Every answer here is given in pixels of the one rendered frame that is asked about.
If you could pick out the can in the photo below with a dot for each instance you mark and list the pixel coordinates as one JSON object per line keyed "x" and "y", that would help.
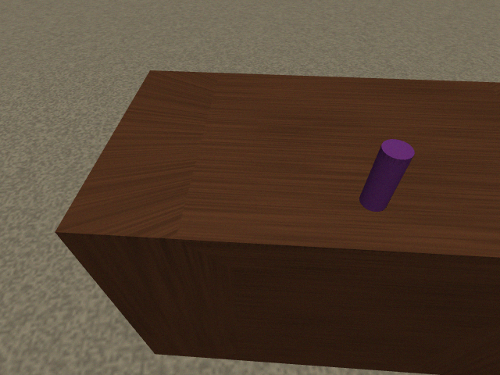
{"x": 388, "y": 169}

